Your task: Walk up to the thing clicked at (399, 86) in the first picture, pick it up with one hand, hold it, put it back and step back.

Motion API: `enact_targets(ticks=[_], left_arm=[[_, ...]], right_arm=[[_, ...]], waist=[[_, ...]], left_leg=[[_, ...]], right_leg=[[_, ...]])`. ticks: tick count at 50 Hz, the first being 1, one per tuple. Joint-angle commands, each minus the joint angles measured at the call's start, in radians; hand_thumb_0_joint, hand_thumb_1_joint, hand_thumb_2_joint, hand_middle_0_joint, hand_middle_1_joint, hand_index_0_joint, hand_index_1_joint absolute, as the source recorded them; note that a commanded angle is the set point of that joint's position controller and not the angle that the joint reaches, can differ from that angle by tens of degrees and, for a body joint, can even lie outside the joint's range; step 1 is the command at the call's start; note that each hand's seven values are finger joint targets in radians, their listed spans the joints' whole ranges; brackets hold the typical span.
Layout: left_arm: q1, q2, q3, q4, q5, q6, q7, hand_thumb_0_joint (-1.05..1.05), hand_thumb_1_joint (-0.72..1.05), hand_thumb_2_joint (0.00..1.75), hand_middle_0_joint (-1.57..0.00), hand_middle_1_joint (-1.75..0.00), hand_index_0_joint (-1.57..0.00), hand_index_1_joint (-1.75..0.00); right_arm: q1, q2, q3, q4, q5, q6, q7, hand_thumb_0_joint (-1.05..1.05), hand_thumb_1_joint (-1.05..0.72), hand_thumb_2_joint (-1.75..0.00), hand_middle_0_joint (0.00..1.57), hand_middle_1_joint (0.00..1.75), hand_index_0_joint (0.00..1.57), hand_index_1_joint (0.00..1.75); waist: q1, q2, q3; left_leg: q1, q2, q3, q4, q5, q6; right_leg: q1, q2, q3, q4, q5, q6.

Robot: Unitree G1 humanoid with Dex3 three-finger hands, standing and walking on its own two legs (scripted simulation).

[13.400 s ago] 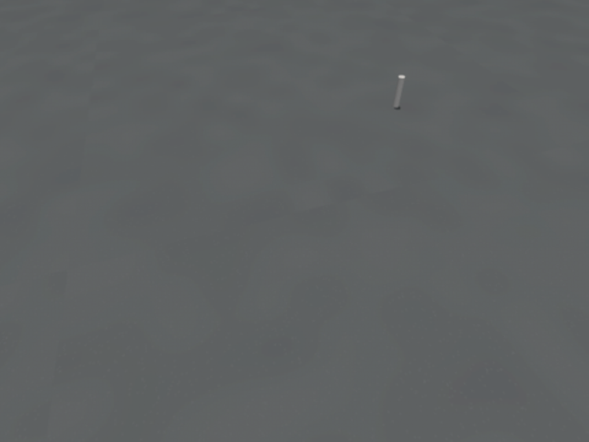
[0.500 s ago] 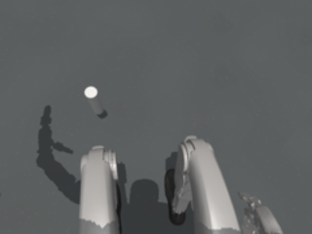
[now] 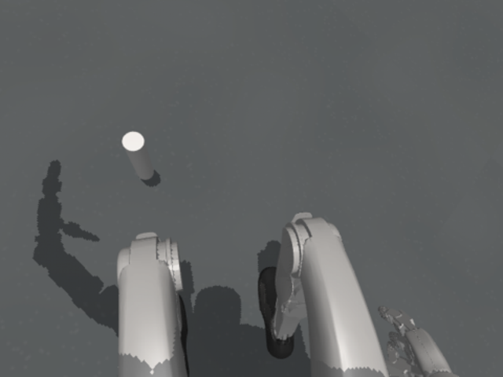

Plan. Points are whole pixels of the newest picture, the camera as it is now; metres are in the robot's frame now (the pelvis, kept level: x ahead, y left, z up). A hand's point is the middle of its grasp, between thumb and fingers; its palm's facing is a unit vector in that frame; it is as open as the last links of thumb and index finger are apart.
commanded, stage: approach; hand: left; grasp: from the side
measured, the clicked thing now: (140, 158) +0.51 +0.18 -0.29
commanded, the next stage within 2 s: close in in 0.48 s
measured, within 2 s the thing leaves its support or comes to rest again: neither
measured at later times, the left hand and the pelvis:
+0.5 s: hand (71, 152) +0.48 +0.28 -0.18, palm faces -0.03 -1.00 +0.01, open 17.2 cm; pelvis +0.00 +0.00 -0.06, yaw -4 degrees
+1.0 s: hand (123, 160) +0.49 +0.21 -0.25, palm faces -0.04 -1.00 -0.02, open 17.7 cm; pelvis -0.01 +0.01 -0.09, yaw -8 degrees
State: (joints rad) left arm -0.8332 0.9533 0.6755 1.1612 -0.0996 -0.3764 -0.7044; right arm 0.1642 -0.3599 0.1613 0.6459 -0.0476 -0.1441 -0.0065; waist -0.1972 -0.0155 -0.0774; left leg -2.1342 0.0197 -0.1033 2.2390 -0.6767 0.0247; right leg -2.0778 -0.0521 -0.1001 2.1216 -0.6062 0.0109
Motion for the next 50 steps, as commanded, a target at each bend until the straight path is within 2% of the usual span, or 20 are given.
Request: enact_targets(ticks=[1,5,7,8,12,15,18,21,23,26,29,30,33,37,40,42,44,46,48,50], left_arm=[[-0.278,0.331,0.018,-0.132,-0.048,-0.081,-0.012,0.00,-0.52,0.01,-0.07,-0.08,-0.06,-0.08],[-0.259,0.311,0.026,-0.049,-0.086,-0.129,-0.008,0.00,-0.54,0.00,-0.08,-0.08,-0.07,-0.08],[-0.255,0.278,0.002,-0.006,-0.090,-0.150,-0.001,0.00,-0.52,0.02,-0.07,-0.09,-0.06,-0.08],[-0.255,0.260,-0.010,0.014,-0.090,-0.160,0.008,0.00,-0.51,0.02,-0.07,-0.08,-0.06,-0.08],[-0.266,0.263,-0.025,0.025,-0.071,-0.220,0.053,0.00,-0.53,0.04,-0.06,-0.09,-0.05,-0.09],[-0.254,0.299,-0.002,-0.033,-0.049,-0.278,0.089,0.00,-0.48,0.05,-0.05,-0.09,-0.05,-0.09],[-0.295,0.326,0.011,-0.102,-0.038,-0.351,0.116,0.00,-0.46,0.08,-0.05,-0.09,-0.04,-0.10],[-0.253,0.304,-0.009,-0.065,-0.034,-0.411,0.133,0.00,-0.45,0.08,-0.05,-0.10,-0.04,-0.10],[-0.288,0.333,-0.001,-0.078,-0.031,-0.447,0.148,0.00,-0.47,0.08,-0.05,-0.10,-0.04,-0.11],[-0.237,0.281,-0.019,0.035,-0.044,-0.475,0.172,0.00,-0.52,0.07,-0.05,-0.10,-0.04,-0.10],[-0.200,0.200,-0.076,0.155,-0.055,-0.503,0.191,0.00,-0.55,0.07,-0.05,-0.10,-0.04,-0.10],[-0.207,0.205,-0.089,0.170,-0.049,-0.517,0.198,0.00,-0.60,0.01,-0.06,-0.08,-0.06,-0.07],[-0.208,0.208,-0.101,0.179,-0.045,-0.558,0.237,0.00,-0.61,0.00,-0.06,-0.08,-0.07,-0.07],[-0.238,0.237,-0.070,0.169,-0.054,-0.618,0.318,0.00,-0.61,0.00,-0.07,-0.08,-0.07,-0.07],[-0.249,0.244,-0.073,0.173,-0.028,-0.653,0.376,0.00,-0.61,0.00,-0.07,-0.09,-0.07,-0.08],[-0.240,0.188,-0.111,0.202,-0.014,-0.666,0.401,0.00,-0.61,0.00,-0.07,-0.08,-0.07,-0.07],[-0.253,0.127,-0.189,0.222,0.000,-0.675,0.410,0.00,-0.60,0.00,-0.06,-0.07,-0.06,-0.06],[-0.257,0.103,-0.253,0.234,0.024,-0.676,0.415,0.00,-0.59,0.00,-0.06,-0.07,-0.06,-0.06],[-0.248,0.094,-0.279,0.248,0.030,-0.678,0.427,0.00,-0.59,0.01,-0.08,-0.09,-0.09,-0.07],[-0.251,0.069,-0.283,0.258,0.009,-0.686,0.445,0.00,-0.61,0.02,-0.08,-0.10,-0.09,-0.08]], right_arm=[[0.142,-0.262,-0.076,-0.046,0.000,-0.022,-0.016,0.00,-0.89,-0.90,0.20,0.30,0.20,0.30],[0.130,-0.260,-0.048,-0.056,-0.010,-0.030,-0.008,0.00,-0.89,-0.89,0.20,0.30,0.20,0.30],[0.119,-0.268,-0.035,-0.060,-0.018,-0.030,-0.004,0.00,-0.88,-0.89,0.20,0.30,0.20,0.30],[0.116,-0.271,-0.031,-0.065,-0.022,-0.029,-0.001,0.00,-0.88,-0.89,0.20,0.30,0.20,0.30],[0.103,-0.280,-0.010,-0.067,-0.047,-0.017,0.012,0.00,-0.88,-0.89,0.20,0.30,0.20,0.30],[0.097,-0.290,0.006,-0.063,-0.072,-0.003,0.022,0.00,-0.89,-0.90,0.20,0.30,0.20,0.30],[0.067,-0.310,0.022,-0.062,-0.101,0.019,0.030,0.00,-0.89,-0.90,0.20,0.30,0.20,0.30],[0.029,-0.320,0.057,-0.056,-0.127,0.037,0.038,0.00,-0.90,-0.90,0.20,0.30,0.20,0.30],[0.013,-0.333,0.069,-0.046,-0.145,0.050,0.039,0.00,-0.91,-0.90,0.20,0.30,0.20,0.30],[-0.010,-0.349,0.101,-0.054,-0.166,0.064,0.045,0.00,-0.92,-0.91,0.20,0.30,0.20,0.30],[-0.051,-0.352,0.135,-0.067,-0.183,0.072,0.052,0.00,-0.92,-0.91,0.20,0.30,0.20,0.30],[-0.059,-0.355,0.147,-0.070,-0.188,0.075,0.054,0.00,-0.93,-0.91,0.20,0.30,0.20,0.30],[-0.097,-0.363,0.170,-0.080,-0.207,0.081,0.059,0.00,-0.93,-0.90,0.20,0.30,0.20,0.30],[-0.129,-0.379,0.201,-0.094,-0.228,0.092,0.071,0.00,-0.94,-0.91,0.20,0.30,0.20,0.30],[-0.142,-0.391,0.215,-0.090,-0.246,0.105,0.077,0.00,-0.94,-0.91,0.20,0.30,0.20,0.30],[-0.163,-0.391,0.222,-0.091,-0.256,0.111,0.080,0.00,-0.93,-0.90,0.20,0.30,0.20,0.30],[-0.182,-0.390,0.226,-0.091,-0.269,0.114,0.085,0.00,-0.93,-0.90,0.20,0.30,0.20,0.30],[-0.184,-0.390,0.228,-0.089,-0.275,0.123,0.084,0.00,-0.93,-0.90,0.20,0.30,0.20,0.30],[-0.185,-0.387,0.234,-0.089,-0.277,0.129,0.088,0.00,-0.93,-0.90,0.20,0.30,0.20,0.30],[-0.189,-0.394,0.237,-0.097,-0.278,0.132,0.092,0.00,-0.93,-0.90,0.20,0.30,0.20,0.30]], waist=[[-0.031,0.293,-0.526],[-0.040,0.212,-0.496],[-0.050,0.235,-0.472],[-0.061,0.219,-0.467],[-0.058,0.271,-0.475],[-0.046,0.353,-0.533],[-0.071,0.424,-0.548],[-0.098,0.435,-0.517],[-0.107,0.470,-0.513],[-0.150,0.427,-0.458],[-0.177,0.363,-0.382],[-0.192,0.347,-0.364],[-0.190,0.327,-0.336],[-0.197,0.336,-0.329],[-0.213,0.374,-0.300],[-0.224,0.391,-0.258],[-0.250,0.394,-0.221],[-0.272,0.380,-0.185],[-0.270,0.342,-0.187],[-0.271,0.311,-0.191]], left_leg=[[0.445,0.004,-0.018,-0.297,0.046,0.001],[0.342,-0.001,0.005,-0.226,0.059,0.011],[0.353,0.004,-0.008,-0.218,0.064,0.005],[0.345,0.005,-0.009,-0.204,0.059,0.006],[0.370,0.013,-0.020,-0.168,0.078,-0.006],[0.457,0.020,-0.033,-0.148,0.187,-0.024],[0.526,0.031,-0.052,-0.120,0.249,-0.037],[0.522,0.035,-0.064,-0.095,0.271,-0.043],[0.536,0.039,-0.065,-0.072,0.280,-0.046],[0.483,0.041,-0.076,-0.045,0.245,-0.045],[0.411,0.042,-0.082,-0.013,0.198,-0.037],[0.380,0.041,-0.088,-0.008,0.176,-0.034],[0.353,0.042,-0.093,0.017,0.160,-0.030],[0.342,0.045,-0.113,0.031,0.139,-0.033],[0.357,0.050,-0.131,0.025,0.124,-0.040],[0.370,0.053,-0.143,0.018,0.117,-0.049],[0.345,0.049,-0.143,0.021,0.095,-0.047],[0.325,0.048,-0.151,0.019,0.086,-0.045],[0.304,0.043,-0.152,0.028,0.071,-0.038],[0.298,0.040,-0.166,0.032,0.061,-0.037]], right_leg=[[0.233,0.039,-0.031,-0.174,0.035,-0.049],[0.270,0.049,-0.031,-0.164,0.040,-0.041],[0.247,0.050,-0.041,-0.145,0.048,-0.043],[0.243,0.054,-0.046,-0.144,0.044,-0.041],[0.220,0.057,-0.057,-0.100,0.059,-0.045],[0.243,0.056,-0.070,-0.051,0.134,-0.048],[0.224,0.058,-0.083,-0.018,0.166,-0.047],[0.243,0.060,-0.100,0.005,0.183,-0.045],[0.234,0.065,-0.106,0.015,0.191,-0.044],[0.259,0.071,-0.130,0.020,0.189,-0.039],[0.269,0.077,-0.147,0.017,0.182,-0.033],[0.284,0.079,-0.156,0.020,0.174,-0.029],[0.301,0.086,-0.163,0.024,0.178,-0.022],[0.329,0.098,-0.181,0.040,0.172,-0.017],[0.312,0.100,-0.197,0.053,0.167,-0.016],[0.282,0.099,-0.205,0.060,0.166,-0.017],[0.265,0.102,-0.207,0.056,0.163,-0.018],[0.244,0.101,-0.217,0.058,0.161,-0.016],[0.260,0.104,-0.221,0.048,0.157,-0.011],[0.264,0.106,-0.228,0.050,0.156,-0.008]])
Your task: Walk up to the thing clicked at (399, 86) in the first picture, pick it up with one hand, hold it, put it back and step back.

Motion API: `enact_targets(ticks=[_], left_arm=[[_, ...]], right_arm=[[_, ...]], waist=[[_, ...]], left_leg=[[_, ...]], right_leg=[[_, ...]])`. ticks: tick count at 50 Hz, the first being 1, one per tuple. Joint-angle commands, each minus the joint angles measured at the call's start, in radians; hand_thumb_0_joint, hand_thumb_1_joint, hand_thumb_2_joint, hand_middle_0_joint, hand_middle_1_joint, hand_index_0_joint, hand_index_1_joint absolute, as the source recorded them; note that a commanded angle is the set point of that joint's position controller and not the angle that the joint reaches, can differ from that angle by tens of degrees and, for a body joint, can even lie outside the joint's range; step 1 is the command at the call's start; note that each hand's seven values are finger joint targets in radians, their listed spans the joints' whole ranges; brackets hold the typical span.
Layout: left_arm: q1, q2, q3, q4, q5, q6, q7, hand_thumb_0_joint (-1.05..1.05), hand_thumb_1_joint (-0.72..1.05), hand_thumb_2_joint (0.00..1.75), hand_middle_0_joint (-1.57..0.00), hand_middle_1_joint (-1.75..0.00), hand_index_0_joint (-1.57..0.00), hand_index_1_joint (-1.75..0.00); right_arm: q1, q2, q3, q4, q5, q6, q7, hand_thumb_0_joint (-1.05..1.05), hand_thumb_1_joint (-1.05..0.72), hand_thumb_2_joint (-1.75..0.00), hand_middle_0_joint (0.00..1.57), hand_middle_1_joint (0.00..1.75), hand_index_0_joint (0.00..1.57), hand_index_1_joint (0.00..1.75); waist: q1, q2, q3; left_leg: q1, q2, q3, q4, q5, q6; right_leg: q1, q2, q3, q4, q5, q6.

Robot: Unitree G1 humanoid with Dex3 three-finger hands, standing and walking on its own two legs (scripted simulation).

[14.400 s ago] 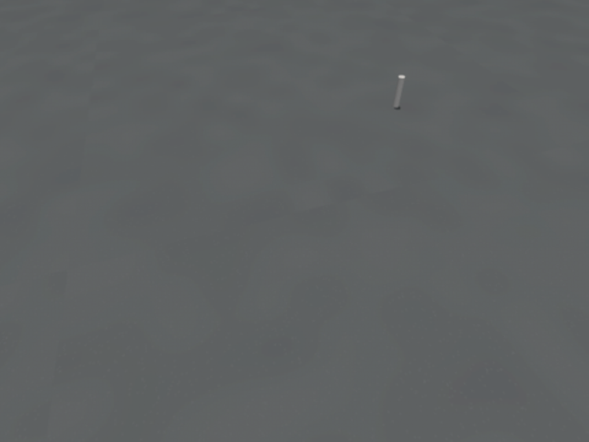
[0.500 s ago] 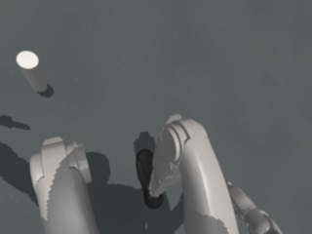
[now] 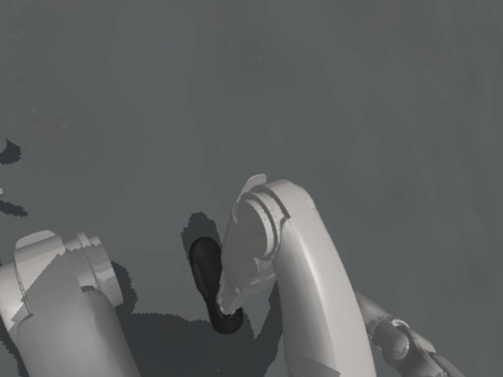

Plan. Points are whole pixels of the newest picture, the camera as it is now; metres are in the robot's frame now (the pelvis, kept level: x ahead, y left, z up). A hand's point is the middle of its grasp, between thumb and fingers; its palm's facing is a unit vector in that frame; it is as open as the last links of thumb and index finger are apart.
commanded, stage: close in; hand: left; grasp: from the side
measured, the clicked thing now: out of the picture +0.49 +0.25 -0.20
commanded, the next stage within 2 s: close in 0.30 s
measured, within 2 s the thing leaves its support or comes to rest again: leaves its support in 1.58 s
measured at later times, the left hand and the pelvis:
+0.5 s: hand out of the picture +0.47 +0.25 -0.18, palm faces +0.12 -0.99 -0.01, open 16.9 cm; pelvis +0.00 +0.00 +0.01, yaw -1 degrees
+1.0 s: hand out of the picture +0.48 +0.26 -0.17, palm faces +0.17 -0.99 -0.03, open 9.3 cm; pelvis +0.00 +0.01 +0.01, yaw -2 degrees
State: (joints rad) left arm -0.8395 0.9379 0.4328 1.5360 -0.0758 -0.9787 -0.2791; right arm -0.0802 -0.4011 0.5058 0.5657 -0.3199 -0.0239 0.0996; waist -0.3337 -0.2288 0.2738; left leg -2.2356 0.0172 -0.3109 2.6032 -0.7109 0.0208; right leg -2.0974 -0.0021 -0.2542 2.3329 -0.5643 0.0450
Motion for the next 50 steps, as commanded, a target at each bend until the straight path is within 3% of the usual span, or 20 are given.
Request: enact_targets(ticks=[1,4,8,10,13,16,20,22,24,26,32,35,42,46,50], left_arm=[[-0.236,0.059,-0.036,-0.115,-0.033,-0.088,0.028,0.00,-0.61,0.01,-0.07,-0.09,-0.08,-0.08],[-0.273,0.052,-0.024,-0.104,-0.062,-0.104,0.051,0.00,-0.61,0.03,-0.07,-0.10,-0.08,-0.08],[-0.278,0.048,-0.091,-0.090,-0.011,-0.132,0.065,0.00,-0.55,0.07,-0.08,-0.12,-0.09,-0.10],[-0.278,0.046,-0.104,-0.091,0.008,-0.142,0.076,0.00,-0.53,0.08,-0.07,-0.10,-0.08,-0.09],[-0.285,0.080,-0.075,-0.087,-0.008,-0.153,0.096,0.00,-0.53,0.07,-0.06,-0.09,-0.07,-0.08],[-0.285,0.069,-0.061,-0.088,-0.015,-0.158,0.118,0.00,-0.56,0.07,-0.06,-0.08,-0.07,-0.07],[-0.294,0.037,-0.117,-0.086,0.012,-0.166,0.126,0.00,-0.49,0.12,-0.09,-0.12,-0.09,-0.11],[-0.287,0.031,-0.135,-0.091,0.021,-0.169,0.126,0.00,-0.34,0.21,-0.22,-0.22,-0.22,-0.21],[-0.292,0.038,-0.123,-0.092,0.013,-0.172,0.139,0.00,-0.30,0.30,-0.33,-0.32,-0.32,-0.32],[-0.303,0.050,-0.106,-0.089,0.006,-0.173,0.156,0.00,-0.25,0.33,-0.35,-0.34,-0.35,-0.34],[-0.322,0.051,-0.118,-0.062,0.028,-0.181,0.198,0.00,-0.08,0.45,-0.47,-0.46,-0.47,-0.46],[-0.307,0.058,-0.129,-0.058,0.046,-0.179,0.209,0.00,-0.01,0.51,-0.52,-0.51,-0.52,-0.51],[-0.324,0.067,-0.126,-0.046,0.051,-0.170,0.221,0.00,0.13,0.62,-0.65,-0.64,-0.65,-0.64],[-0.342,0.073,-0.129,-0.049,0.054,-0.163,0.217,0.00,0.20,0.70,-0.76,-0.74,-0.75,-0.74],[-0.346,0.083,-0.136,-0.058,0.058,-0.164,0.217,0.00,0.28,0.77,-0.82,-0.80,-0.81,-0.80]], right_arm=[[0.059,-0.359,-0.108,-0.014,-0.008,0.013,-0.013,0.00,-0.93,-0.90,0.20,0.30,0.20,0.30],[0.053,-0.369,-0.095,-0.016,-0.012,0.014,-0.009,0.00,-0.92,-0.90,0.20,0.30,0.20,0.30],[0.021,-0.353,-0.084,-0.003,-0.022,0.019,-0.008,0.00,-0.91,-0.90,0.20,0.30,0.20,0.30],[0.020,-0.346,-0.079,-0.002,-0.032,0.023,-0.007,0.00,-0.91,-0.90,0.20,0.30,0.20,0.30],[0.014,-0.351,-0.070,-0.002,-0.037,0.029,-0.005,0.00,-0.92,-0.90,0.20,0.30,0.20,0.30],[0.013,-0.358,-0.067,0.002,-0.047,0.031,-0.002,0.00,-0.91,-0.90,0.20,0.30,0.20,0.30],[-0.008,-0.350,-0.066,0.006,-0.050,0.036,0.000,0.00,-0.91,-0.90,0.20,0.30,0.20,0.30],[-0.015,-0.344,-0.067,0.012,-0.054,0.035,0.000,0.00,-0.89,-0.90,0.20,0.30,0.20,0.30],[-0.006,-0.345,-0.063,0.012,-0.055,0.037,0.002,0.00,-0.89,-0.90,0.20,0.30,0.20,0.30],[0.000,-0.352,-0.058,0.012,-0.057,0.039,0.003,0.00,-0.89,-0.90,0.20,0.30,0.20,0.30],[-0.016,-0.343,-0.052,0.012,-0.062,0.047,0.008,0.00,-0.88,-0.90,0.20,0.30,0.20,0.30],[-0.011,-0.335,-0.049,0.018,-0.068,0.052,0.009,0.00,-0.88,-0.90,0.20,0.30,0.20,0.30],[-0.012,-0.344,-0.045,0.017,-0.067,0.064,0.009,0.00,-0.87,-0.89,0.20,0.30,0.20,0.30],[-0.020,-0.340,-0.046,0.016,-0.062,0.067,0.006,0.00,-0.88,-0.89,0.20,0.30,0.20,0.30],[-0.012,-0.334,-0.043,0.020,-0.063,0.068,0.005,0.00,-0.88,-0.89,0.20,0.30,0.20,0.30]], waist=[[-0.137,0.512,-0.553],[-0.152,0.516,-0.551],[-0.153,0.558,-0.491],[-0.156,0.567,-0.504],[-0.147,0.557,-0.512],[-0.158,0.577,-0.530],[-0.171,0.576,-0.494],[-0.170,0.574,-0.501],[-0.174,0.556,-0.527],[-0.177,0.565,-0.533],[-0.182,0.571,-0.487],[-0.176,0.574,-0.505],[-0.192,0.592,-0.504],[-0.191,0.593,-0.479],[-0.192,0.575,-0.504]], left_leg=[[0.422,0.043,0.034,-0.327,0.115,-0.034],[0.433,0.039,0.011,-0.334,0.119,-0.038],[0.431,0.039,0.012,-0.345,0.116,-0.046],[0.451,0.040,0.014,-0.340,0.142,-0.049],[0.426,0.035,0.027,-0.324,0.134,-0.041],[0.485,0.042,0.007,-0.335,0.170,-0.048],[0.466,0.041,-0.001,-0.351,0.124,-0.050],[0.470,0.040,0.006,-0.341,0.139,-0.048],[0.472,0.039,0.005,-0.331,0.161,-0.045],[0.493,0.041,-0.007,-0.337,0.178,-0.049],[0.453,0.037,-0.005,-0.350,0.117,-0.047],[0.474,0.040,0.002,-0.339,0.156,-0.046],[0.517,0.050,-0.026,-0.363,0.192,-0.054],[0.481,0.047,-0.016,-0.368,0.136,-0.050],[0.467,0.044,-0.005,-0.353,0.142,-0.041]], right_leg=[[0.292,0.055,-0.074,-0.160,0.136,-0.039],[0.298,0.057,-0.085,-0.159,0.142,-0.037],[0.270,0.057,-0.083,-0.155,0.137,-0.044],[0.285,0.059,-0.082,-0.160,0.157,-0.042],[0.316,0.066,-0.077,-0.177,0.155,-0.042],[0.316,0.064,-0.084,-0.176,0.179,-0.040],[0.288,0.064,-0.092,-0.174,0.149,-0.042],[0.294,0.065,-0.085,-0.178,0.164,-0.041],[0.319,0.068,-0.087,-0.183,0.183,-0.039],[0.318,0.068,-0.093,-0.181,0.191,-0.039],[0.305,0.071,-0.095,-0.193,0.150,-0.042],[0.321,0.074,-0.088,-0.197,0.179,-0.041],[0.302,0.072,-0.099,-0.192,0.196,-0.042],[0.292,0.073,-0.096,-0.200,0.160,-0.043],[0.324,0.079,-0.090,-0.212,0.172,-0.042]])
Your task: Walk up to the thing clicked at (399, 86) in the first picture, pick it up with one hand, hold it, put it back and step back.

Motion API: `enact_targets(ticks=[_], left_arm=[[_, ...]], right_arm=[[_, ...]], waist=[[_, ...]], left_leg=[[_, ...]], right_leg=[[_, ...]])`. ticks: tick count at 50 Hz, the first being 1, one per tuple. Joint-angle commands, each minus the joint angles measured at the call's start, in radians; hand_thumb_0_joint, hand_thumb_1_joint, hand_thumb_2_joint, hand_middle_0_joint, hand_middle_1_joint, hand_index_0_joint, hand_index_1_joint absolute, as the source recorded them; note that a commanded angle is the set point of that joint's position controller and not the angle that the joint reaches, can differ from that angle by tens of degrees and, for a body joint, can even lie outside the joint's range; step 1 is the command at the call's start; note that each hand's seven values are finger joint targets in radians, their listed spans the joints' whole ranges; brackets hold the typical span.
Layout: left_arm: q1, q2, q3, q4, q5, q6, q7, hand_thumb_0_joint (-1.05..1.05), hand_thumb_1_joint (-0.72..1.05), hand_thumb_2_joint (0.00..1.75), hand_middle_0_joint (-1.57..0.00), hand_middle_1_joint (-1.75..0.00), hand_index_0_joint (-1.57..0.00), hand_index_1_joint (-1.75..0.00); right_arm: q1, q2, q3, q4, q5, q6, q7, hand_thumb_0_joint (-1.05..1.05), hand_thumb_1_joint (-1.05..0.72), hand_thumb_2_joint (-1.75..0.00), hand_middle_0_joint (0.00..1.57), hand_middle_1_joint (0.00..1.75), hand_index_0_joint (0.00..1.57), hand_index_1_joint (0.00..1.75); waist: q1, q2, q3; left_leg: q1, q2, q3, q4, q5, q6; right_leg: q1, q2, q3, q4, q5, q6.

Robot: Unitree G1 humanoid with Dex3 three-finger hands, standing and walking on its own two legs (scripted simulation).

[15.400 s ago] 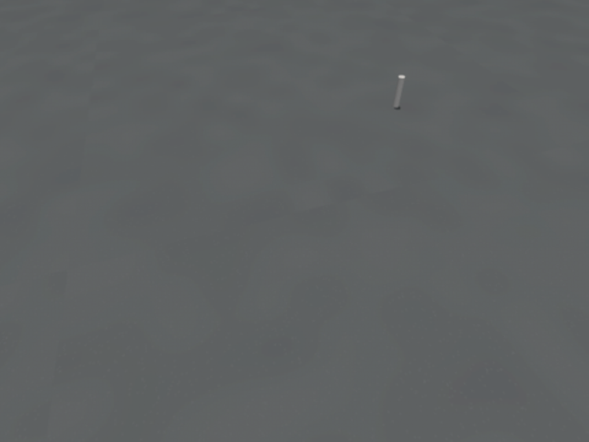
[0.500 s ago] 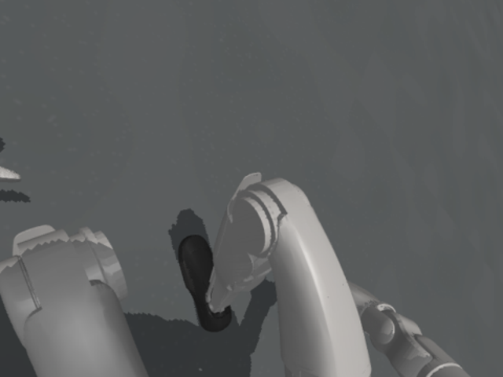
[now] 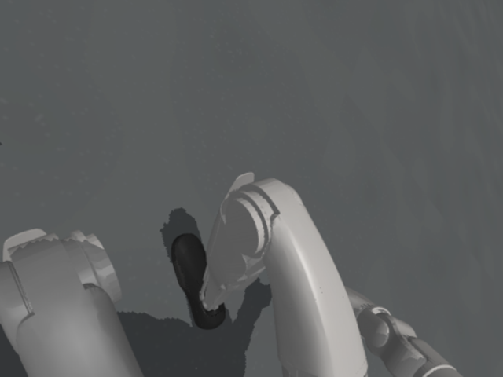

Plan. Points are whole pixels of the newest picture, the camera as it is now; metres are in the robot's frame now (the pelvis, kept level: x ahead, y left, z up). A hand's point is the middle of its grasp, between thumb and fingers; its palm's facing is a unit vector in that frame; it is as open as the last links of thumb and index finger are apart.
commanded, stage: close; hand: left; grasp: from the side
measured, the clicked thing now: out of the picture +0.49 +0.26 -0.22
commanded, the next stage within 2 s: settle in 0.12 s
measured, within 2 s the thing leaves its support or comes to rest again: leaves its support in 0.58 s
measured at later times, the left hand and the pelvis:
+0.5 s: hand out of the picture +0.49 +0.27 -0.18, palm faces +0.21 -0.98 -0.03, open 5.2 cm; pelvis +0.00 +0.00 +0.00, yaw +0 degrees
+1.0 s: hand out of the picture +0.49 +0.28 -0.07, palm faces +0.18 -0.98 -0.07, open 5.1 cm; pelvis +0.00 -0.01 +0.02, yaw +4 degrees
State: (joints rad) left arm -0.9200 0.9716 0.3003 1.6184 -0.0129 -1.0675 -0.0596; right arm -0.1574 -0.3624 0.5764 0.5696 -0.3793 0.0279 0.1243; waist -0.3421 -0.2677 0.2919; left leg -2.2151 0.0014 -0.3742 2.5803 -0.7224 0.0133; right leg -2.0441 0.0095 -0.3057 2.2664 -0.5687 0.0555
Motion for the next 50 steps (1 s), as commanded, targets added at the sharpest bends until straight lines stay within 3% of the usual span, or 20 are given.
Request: enact_targets(ticks=[1,4,10,15,18,23,30,31,34,38,41,46,47,48,49,50], left_arm=[[-0.261,0.041,0.005,-0.133,-0.006,-0.073,0.001,0.00,0.29,0.77,-0.85,-0.83,-0.85,-0.82],[-0.272,0.037,0.011,-0.134,-0.019,-0.072,0.003,0.00,0.34,0.84,-0.91,-0.88,-0.90,-0.88],[-0.271,0.056,0.006,-0.130,-0.008,-0.070,-0.001,0.00,0.44,0.94,-1.02,-1.00,-1.01,-1.00],[-0.286,0.052,0.007,-0.136,-0.006,-0.061,0.000,0.00,0.52,1.17,-1.19,-1.23,-1.18,-1.25],[-0.296,0.064,0.023,-0.151,-0.007,-0.055,0.007,0.00,0.56,1.18,-1.22,-1.25,-1.21,-1.26],[-0.319,0.070,0.010,-0.216,0.002,-0.041,0.009,0.00,0.57,1.22,-1.27,-1.30,-1.26,-1.31],[-0.351,0.083,0.033,-0.419,-0.013,0.010,-0.012,0.00,0.50,1.23,-1.33,-1.36,-1.32,-1.37],[-0.355,0.061,0.025,-0.445,-0.015,0.021,-0.016,0.00,0.52,1.24,-1.35,-1.37,-1.34,-1.38],[-0.326,0.056,0.026,-0.526,-0.009,0.068,-0.032,0.00,0.51,1.26,-1.37,-1.39,-1.35,-1.40],[-0.298,0.013,0.020,-0.588,-0.021,0.143,-0.060,0.00,0.50,1.25,-1.38,-1.40,-1.37,-1.42],[-0.305,0.001,0.048,-0.631,-0.042,0.197,-0.055,0.00,0.50,1.25,-1.36,-1.39,-1.35,-1.40],[-0.267,-0.067,0.038,-0.651,-0.043,0.259,-0.070,0.00,0.51,1.23,-1.35,-1.38,-1.34,-1.39],[-0.253,-0.088,0.021,-0.639,-0.039,0.270,-0.078,0.00,0.51,1.23,-1.37,-1.39,-1.37,-1.40],[-0.251,-0.096,0.027,-0.659,-0.038,0.276,-0.083,0.00,0.51,1.23,-1.37,-1.39,-1.37,-1.40],[-0.264,-0.119,0.003,-0.668,-0.040,0.286,-0.096,0.00,0.53,1.23,-1.38,-1.40,-1.37,-1.40],[-0.251,-0.124,0.011,-0.671,-0.045,0.297,-0.100,0.00,0.53,1.23,-1.37,-1.39,-1.37,-1.40]], right_arm=[[0.070,-0.376,-0.115,0.017,-0.002,0.018,-0.019,0.00,-0.88,-0.89,0.20,0.30,0.20,0.30],[0.073,-0.378,-0.116,0.011,0.000,0.019,-0.019,0.00,-0.87,-0.89,0.20,0.30,0.20,0.30],[0.068,-0.371,-0.115,0.017,0.000,0.021,-0.021,0.00,-0.87,-0.89,0.20,0.30,0.20,0.30],[0.079,-0.372,-0.118,0.018,0.002,0.025,-0.022,0.00,-0.90,-0.90,0.20,0.30,0.20,0.30],[0.088,-0.376,-0.119,0.013,0.002,0.030,-0.021,0.00,-0.89,-0.90,0.20,0.30,0.20,0.30],[0.106,-0.362,-0.126,0.022,0.004,0.033,-0.019,0.00,-0.89,-0.90,0.20,0.30,0.20,0.30],[0.149,-0.356,-0.170,0.023,0.031,0.041,-0.016,0.00,-0.90,-0.90,0.20,0.30,0.20,0.30],[0.162,-0.356,-0.181,0.023,0.037,0.043,-0.016,0.00,-0.90,-0.90,0.20,0.30,0.20,0.30],[0.195,-0.344,-0.210,0.030,0.058,0.050,-0.019,0.00,-0.90,-0.90,0.20,0.30,0.20,0.30],[0.250,-0.326,-0.250,0.031,0.094,0.063,-0.025,0.00,-0.89,-0.90,0.20,0.30,0.20,0.30],[0.284,-0.307,-0.278,0.024,0.122,0.070,-0.027,0.00,-0.89,-0.90,0.20,0.30,0.20,0.30],[0.322,-0.284,-0.329,0.014,0.161,0.068,-0.028,0.00,-0.88,-0.89,0.20,0.30,0.20,0.30],[0.319,-0.281,-0.340,0.010,0.167,0.066,-0.027,0.00,-0.88,-0.89,0.20,0.30,0.20,0.30],[0.329,-0.275,-0.349,0.010,0.172,0.065,-0.026,0.00,-0.88,-0.89,0.20,0.30,0.20,0.30],[0.337,-0.273,-0.358,0.008,0.178,0.065,-0.025,0.00,-0.88,-0.89,0.20,0.30,0.20,0.30],[0.347,-0.269,-0.370,0.007,0.185,0.065,-0.025,0.00,-0.88,-0.89,0.20,0.30,0.20,0.30]], waist=[[-0.190,0.615,-0.516],[-0.189,0.604,-0.529],[-0.181,0.610,-0.533],[-0.183,0.639,-0.530],[-0.185,0.639,-0.545],[-0.168,0.670,-0.583],[-0.124,0.745,-0.688],[-0.126,0.752,-0.694],[-0.089,0.778,-0.754],[-0.062,0.765,-0.806],[-0.033,0.723,-0.824],[-0.011,0.648,-0.795],[-0.008,0.634,-0.782],[-0.003,0.621,-0.795],[-0.009,0.618,-0.803],[0.006,0.609,-0.821]], left_leg=[[0.462,0.063,0.047,-0.341,0.168,-0.038],[0.465,0.062,0.048,-0.338,0.166,-0.036],[0.451,0.062,0.062,-0.331,0.165,-0.033],[0.485,0.068,0.053,-0.349,0.188,-0.041],[0.500,0.070,0.048,-0.347,0.208,-0.043],[0.503,0.066,0.069,-0.337,0.230,-0.039],[0.543,0.067,0.090,-0.360,0.250,-0.045],[0.543,0.067,0.089,-0.370,0.242,-0.046],[0.587,0.068,0.097,-0.391,0.274,-0.051],[0.567,0.061,0.122,-0.402,0.288,-0.045],[0.483,0.050,0.153,-0.405,0.249,-0.029],[0.401,0.040,0.164,-0.435,0.149,-0.014],[0.378,0.038,0.167,-0.441,0.120,-0.011],[0.394,0.038,0.168,-0.444,0.127,-0.011],[0.389,0.035,0.172,-0.445,0.116,-0.009],[0.370,0.029,0.190,-0.443,0.111,-0.005]], right_leg=[[0.259,0.063,-0.045,-0.139,0.184,-0.052],[0.268,0.065,-0.043,-0.146,0.183,-0.052],[0.275,0.067,-0.034,-0.150,0.181,-0.054],[0.265,0.064,-0.037,-0.144,0.192,-0.058],[0.267,0.064,-0.041,-0.143,0.204,-0.056],[0.294,0.065,-0.028,-0.145,0.220,-0.056],[0.297,0.057,-0.009,-0.134,0.220,-0.065],[0.288,0.052,-0.009,-0.131,0.216,-0.066],[0.273,0.044,0.004,-0.129,0.221,-0.071],[0.277,0.039,0.023,-0.134,0.232,-0.078],[0.301,0.038,0.041,-0.147,0.216,-0.079],[0.243,0.031,0.051,-0.156,0.138,-0.083],[0.223,0.030,0.053,-0.156,0.112,-0.085],[0.213,0.028,0.055,-0.157,0.118,-0.085],[0.207,0.028,0.058,-0.161,0.109,-0.085],[0.228,0.028,0.067,-0.167,0.103,-0.085]])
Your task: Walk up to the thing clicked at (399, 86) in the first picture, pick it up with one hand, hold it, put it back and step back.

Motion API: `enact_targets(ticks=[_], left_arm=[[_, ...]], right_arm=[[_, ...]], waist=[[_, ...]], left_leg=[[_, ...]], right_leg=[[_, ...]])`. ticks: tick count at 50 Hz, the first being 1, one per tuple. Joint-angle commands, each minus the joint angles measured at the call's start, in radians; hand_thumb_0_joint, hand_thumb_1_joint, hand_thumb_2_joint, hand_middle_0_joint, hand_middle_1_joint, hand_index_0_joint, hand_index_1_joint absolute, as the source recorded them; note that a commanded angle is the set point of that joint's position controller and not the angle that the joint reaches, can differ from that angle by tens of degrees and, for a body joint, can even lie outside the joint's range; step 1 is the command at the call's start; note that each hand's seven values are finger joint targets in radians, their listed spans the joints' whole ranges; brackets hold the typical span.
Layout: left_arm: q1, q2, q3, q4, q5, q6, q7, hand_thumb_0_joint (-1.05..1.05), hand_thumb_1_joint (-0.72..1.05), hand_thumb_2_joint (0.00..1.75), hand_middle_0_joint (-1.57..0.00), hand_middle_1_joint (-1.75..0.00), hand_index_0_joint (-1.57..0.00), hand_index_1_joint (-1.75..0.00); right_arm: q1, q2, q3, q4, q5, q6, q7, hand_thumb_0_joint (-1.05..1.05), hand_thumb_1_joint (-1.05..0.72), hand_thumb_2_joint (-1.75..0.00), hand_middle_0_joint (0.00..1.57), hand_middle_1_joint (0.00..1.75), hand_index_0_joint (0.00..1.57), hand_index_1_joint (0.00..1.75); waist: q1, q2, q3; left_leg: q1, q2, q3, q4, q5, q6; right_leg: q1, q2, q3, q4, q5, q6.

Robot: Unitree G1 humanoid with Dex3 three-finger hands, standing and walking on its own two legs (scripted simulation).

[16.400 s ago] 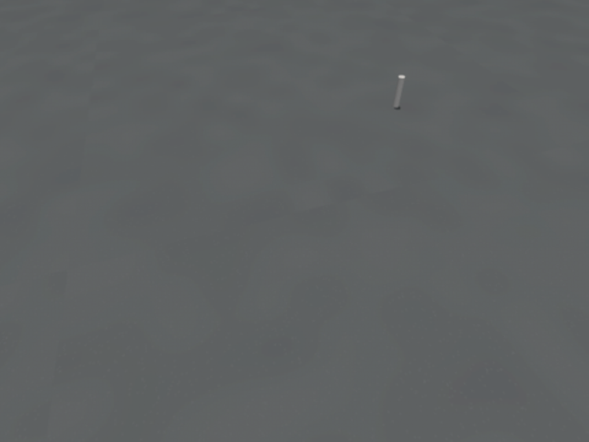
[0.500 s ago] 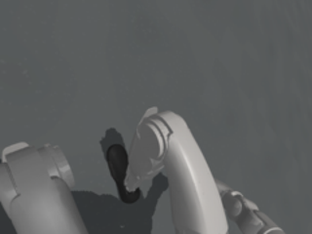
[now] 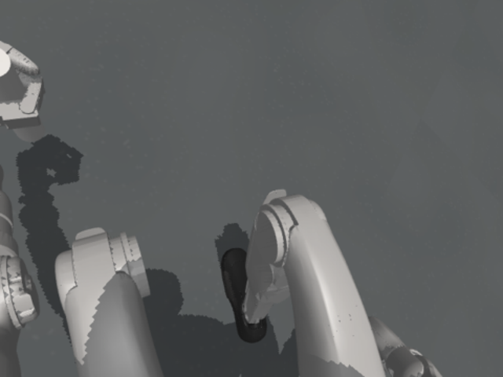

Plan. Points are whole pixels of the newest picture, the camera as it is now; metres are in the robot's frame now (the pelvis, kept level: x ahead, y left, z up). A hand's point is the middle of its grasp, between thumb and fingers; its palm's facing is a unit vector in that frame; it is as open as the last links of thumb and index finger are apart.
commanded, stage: settle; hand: left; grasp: from the side
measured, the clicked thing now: (13, 103) +0.50 +0.27 -0.12
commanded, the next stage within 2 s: lift in 1.26 s
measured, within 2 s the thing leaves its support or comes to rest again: neither
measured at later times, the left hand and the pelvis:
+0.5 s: hand (0, 58) +0.50 +0.26 -0.02, palm faces +0.10 -0.99 -0.08, open 5.1 cm; pelvis +0.02 -0.01 +0.02, yaw +5 degrees
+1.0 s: hand (0, 43) +0.50 +0.25 +0.02, palm faces +0.10 -0.99 -0.06, open 5.2 cm; pelvis +0.01 -0.01 +0.04, yaw +7 degrees
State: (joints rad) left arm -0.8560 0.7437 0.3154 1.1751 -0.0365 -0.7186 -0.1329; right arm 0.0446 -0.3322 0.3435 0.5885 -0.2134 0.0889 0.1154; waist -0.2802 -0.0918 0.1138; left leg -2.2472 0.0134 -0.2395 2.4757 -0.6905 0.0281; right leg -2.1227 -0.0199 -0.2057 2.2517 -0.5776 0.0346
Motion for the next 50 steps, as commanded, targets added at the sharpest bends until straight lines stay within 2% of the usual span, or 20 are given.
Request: enact_targets(ticks=[1,3,6,8,14,15,16,18,19,21,22,24,26,27,28,31,36,41,49,50], left_arm=[[-0.336,0.109,-0.003,-0.250,-0.023,-0.042,-0.034,0.00,0.50,1.22,-1.37,-1.40,-1.37,-1.40],[-0.332,0.097,0.000,-0.276,-0.027,-0.020,-0.045,0.00,0.50,1.23,-1.37,-1.40,-1.36,-1.40],[-0.402,0.094,0.009,-0.334,-0.042,0.000,-0.054,0.00,0.53,1.24,-1.37,-1.40,-1.37,-1.41],[-0.398,0.111,0.033,-0.367,-0.045,0.012,-0.053,0.00,0.52,1.25,-1.38,-1.41,-1.37,-1.42],[-0.406,0.094,0.046,-0.410,-0.056,0.039,-0.063,0.00,0.55,1.26,-1.38,-1.40,-1.37,-1.42],[-0.381,0.093,0.061,-0.392,-0.057,0.047,-0.062,0.00,0.55,1.27,-1.39,-1.41,-1.37,-1.42],[-0.393,0.070,0.037,-0.392,-0.055,0.053,-0.068,0.00,0.53,1.27,-1.39,-1.42,-1.38,-1.43],[-0.377,0.035,0.030,-0.341,-0.057,0.064,-0.076,0.00,0.53,1.28,-1.39,-1.42,-1.38,-1.44],[-0.372,0.055,0.045,-0.338,-0.055,0.070,-0.077,0.00,0.52,1.28,-1.38,-1.41,-1.36,-1.43],[-0.396,0.033,0.032,-0.376,-0.056,0.078,-0.088,0.00,0.51,1.27,-1.39,-1.42,-1.38,-1.43],[-0.388,0.019,0.024,-0.361,-0.052,0.083,-0.094,0.00,0.49,1.28,-1.39,-1.43,-1.38,-1.44],[-0.379,0.021,0.022,-0.350,-0.048,0.094,-0.108,0.00,0.47,1.26,-1.39,-1.42,-1.38,-1.43],[-0.355,0.041,0.054,-0.318,-0.048,0.105,-0.109,0.00,0.48,1.28,-1.39,-1.42,-1.38,-1.44],[-0.421,0.023,0.031,-0.395,-0.054,0.098,-0.115,0.00,0.48,1.28,-1.39,-1.42,-1.38,-1.44],[-0.425,0.035,0.054,-0.394,-0.057,0.100,-0.113,0.00,0.50,1.29,-1.39,-1.43,-1.38,-1.45],[-0.427,0.050,0.075,-0.415,-0.061,0.105,-0.109,0.00,0.50,1.30,-1.39,-1.42,-1.38,-1.44],[-0.439,0.028,0.071,-0.407,-0.058,0.103,-0.096,0.00,0.50,1.33,-1.42,-1.45,-1.40,-1.47],[-0.427,-0.005,0.049,-0.363,-0.046,0.108,-0.105,0.00,0.52,1.34,-1.43,-1.46,-1.41,-1.48],[-0.447,0.011,0.070,-0.349,-0.036,0.107,-0.099,0.00,0.55,1.35,-1.43,-1.46,-1.41,-1.48],[-0.445,-0.010,0.048,-0.339,-0.033,0.108,-0.104,0.00,0.54,1.35,-1.44,-1.46,-1.42,-1.48]], right_arm=[[0.150,-0.295,-0.146,-0.015,0.027,0.002,-0.017,0.00,-0.88,-0.89,0.20,0.30,0.20,0.30],[0.159,-0.288,-0.164,-0.015,0.040,-0.002,-0.019,0.00,-0.88,-0.89,0.20,0.30,0.20,0.30],[0.175,-0.286,-0.187,-0.011,0.058,-0.005,-0.024,0.00,-0.87,-0.89,0.20,0.30,0.20,0.30],[0.188,-0.274,-0.200,-0.013,0.068,-0.006,-0.027,0.00,-0.88,-0.89,0.20,0.30,0.20,0.30],[0.220,-0.251,-0.229,0.004,0.088,-0.014,-0.039,0.00,-0.88,-0.89,0.20,0.30,0.20,0.30],[0.227,-0.250,-0.236,-0.002,0.092,-0.014,-0.042,0.00,-0.88,-0.89,0.20,0.30,0.20,0.30],[0.220,-0.245,-0.239,-0.001,0.095,-0.016,-0.045,0.00,-0.89,-0.89,0.20,0.30,0.20,0.30],[0.234,-0.243,-0.248,0.011,0.098,-0.018,-0.047,0.00,-0.88,-0.90,0.20,0.30,0.20,0.30],[0.237,-0.243,-0.251,0.009,0.099,-0.019,-0.049,0.00,-0.88,-0.89,0.20,0.30,0.20,0.30],[0.242,-0.226,-0.258,0.005,0.103,-0.023,-0.050,0.00,-0.88,-0.90,0.20,0.30,0.20,0.30],[0.259,-0.223,-0.261,0.012,0.103,-0.022,-0.050,0.00,-0.89,-0.90,0.20,0.30,0.20,0.30],[0.260,-0.224,-0.273,0.010,0.108,-0.025,-0.051,0.00,-0.89,-0.90,0.20,0.30,0.20,0.30],[0.248,-0.229,-0.278,-0.004,0.114,-0.029,-0.054,0.00,-0.89,-0.90,0.20,0.30,0.20,0.30],[0.256,-0.221,-0.277,0.005,0.114,-0.029,-0.055,0.00,-0.88,-0.89,0.20,0.30,0.20,0.30],[0.274,-0.221,-0.280,0.014,0.116,-0.029,-0.055,0.00,-0.88,-0.89,0.20,0.30,0.20,0.30],[0.270,-0.211,-0.281,0.007,0.120,-0.032,-0.058,0.00,-0.88,-0.89,0.20,0.30,0.20,0.30],[0.264,-0.201,-0.293,0.002,0.121,-0.041,-0.064,0.00,-0.89,-0.90,0.20,0.30,0.20,0.30],[0.280,-0.192,-0.300,0.011,0.122,-0.048,-0.069,0.00,-0.88,-0.90,0.20,0.30,0.20,0.30],[0.280,-0.193,-0.307,0.008,0.128,-0.059,-0.068,0.00,-0.88,-0.89,0.20,0.30,0.20,0.30],[0.278,-0.194,-0.313,0.012,0.128,-0.058,-0.069,0.00,-0.88,-0.89,0.20,0.30,0.20,0.30]], waist=[[-0.048,0.419,-0.653],[-0.026,0.427,-0.681],[-0.020,0.440,-0.727],[0.004,0.437,-0.780],[0.028,0.446,-0.840],[0.030,0.428,-0.844],[0.025,0.421,-0.835],[0.012,0.385,-0.806],[0.018,0.375,-0.805],[0.037,0.368,-0.860],[0.026,0.371,-0.869],[0.037,0.359,-0.879],[0.043,0.333,-0.870],[0.037,0.365,-0.886],[0.044,0.378,-0.903],[0.058,0.363,-0.931],[0.058,0.350,-0.914],[0.046,0.327,-0.919],[0.062,0.344,-0.885],[0.059,0.350,-0.879]], left_leg=[[0.383,0.014,0.060,-0.347,0.051,-0.015],[0.411,0.013,0.068,-0.362,0.038,-0.016],[0.446,0.013,0.071,-0.375,0.028,-0.017],[0.450,0.006,0.090,-0.374,0.054,-0.016],[0.467,0.000,0.120,-0.383,0.123,-0.016],[0.474,0.000,0.124,-0.383,0.141,-0.015],[0.466,0.001,0.126,-0.384,0.135,-0.014],[0.438,-0.002,0.133,-0.381,0.139,-0.009],[0.434,-0.002,0.136,-0.385,0.132,-0.007],[0.459,-0.004,0.149,-0.379,0.171,-0.006],[0.464,-0.004,0.149,-0.380,0.191,-0.007],[0.461,-0.006,0.154,-0.390,0.188,-0.004],[0.459,-0.005,0.154,-0.400,0.170,-0.002],[0.478,-0.003,0.155,-0.404,0.187,-0.006],[0.505,-0.005,0.151,-0.412,0.197,-0.009],[0.512,-0.006,0.157,-0.413,0.216,-0.007],[0.486,-0.009,0.170,-0.428,0.167,-0.004],[0.489,-0.011,0.178,-0.426,0.198,0.001],[0.513,-0.012,0.167,-0.478,0.122,-0.005],[0.519,-0.013,0.167,-0.481,0.119,-0.006]], right_leg=[[0.306,0.057,-0.028,-0.158,0.087,-0.065],[0.287,0.053,-0.021,-0.160,0.072,-0.067],[0.267,0.048,-0.009,-0.159,0.063,-0.070],[0.298,0.046,0.005,-0.165,0.078,-0.070],[0.320,0.037,0.036,-0.168,0.119,-0.073],[0.326,0.035,0.039,-0.174,0.133,-0.073],[0.317,0.036,0.043,-0.179,0.128,-0.073],[0.321,0.033,0.046,-0.189,0.134,-0.071],[0.333,0.032,0.050,-0.199,0.126,-0.070],[0.354,0.031,0.062,-0.204,0.154,-0.070],[0.363,0.029,0.061,-0.203,0.171,-0.070],[0.371,0.027,0.067,-0.210,0.164,-0.070],[0.365,0.026,0.070,-0.217,0.142,-0.069],[0.363,0.023,0.070,-0.212,0.158,-0.072],[0.356,0.021,0.068,-0.211,0.162,-0.074],[0.381,0.021,0.077,-0.216,0.174,-0.073],[0.386,0.020,0.091,-0.235,0.132,-0.072],[0.400,0.018,0.096,-0.247,0.162,-0.069],[0.343,0.016,0.090,-0.257,0.082,-0.076],[0.330,0.015,0.091,-0.259,0.080,-0.078]])
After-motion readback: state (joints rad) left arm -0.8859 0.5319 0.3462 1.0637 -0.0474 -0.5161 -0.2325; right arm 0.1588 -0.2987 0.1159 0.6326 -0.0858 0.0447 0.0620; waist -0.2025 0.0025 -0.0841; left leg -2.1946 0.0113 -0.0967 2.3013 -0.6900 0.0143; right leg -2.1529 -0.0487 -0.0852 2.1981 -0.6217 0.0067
